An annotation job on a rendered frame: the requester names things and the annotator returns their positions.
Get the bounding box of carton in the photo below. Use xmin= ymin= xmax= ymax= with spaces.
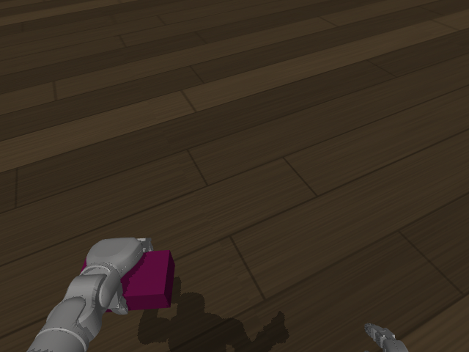
xmin=81 ymin=250 xmax=175 ymax=312

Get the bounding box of right robot hand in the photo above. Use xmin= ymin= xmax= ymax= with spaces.
xmin=364 ymin=323 xmax=409 ymax=352

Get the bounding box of left robot hand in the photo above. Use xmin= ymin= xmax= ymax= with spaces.
xmin=86 ymin=238 xmax=154 ymax=315

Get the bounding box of left robot arm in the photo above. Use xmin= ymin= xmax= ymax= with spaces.
xmin=27 ymin=263 xmax=120 ymax=352

